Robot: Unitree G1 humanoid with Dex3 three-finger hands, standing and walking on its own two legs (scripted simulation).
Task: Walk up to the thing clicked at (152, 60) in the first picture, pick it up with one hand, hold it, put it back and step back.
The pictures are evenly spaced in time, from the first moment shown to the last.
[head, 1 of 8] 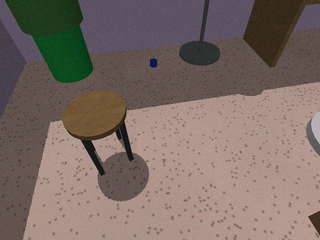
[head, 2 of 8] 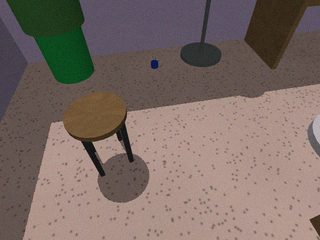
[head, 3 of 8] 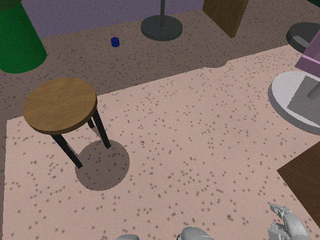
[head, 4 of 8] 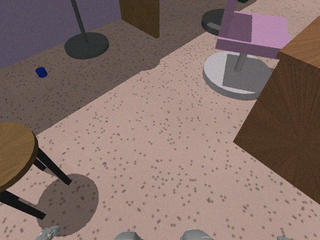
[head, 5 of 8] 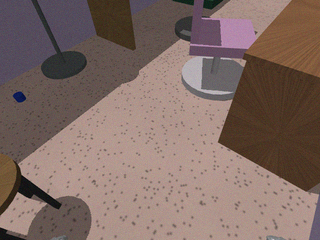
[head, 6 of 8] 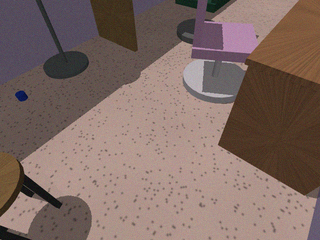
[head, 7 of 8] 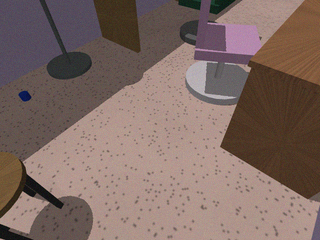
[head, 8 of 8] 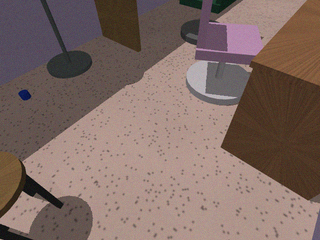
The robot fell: no
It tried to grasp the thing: no
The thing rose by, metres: 0.00
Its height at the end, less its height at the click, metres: +0.00
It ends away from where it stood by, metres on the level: 0.00
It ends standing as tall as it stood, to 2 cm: yes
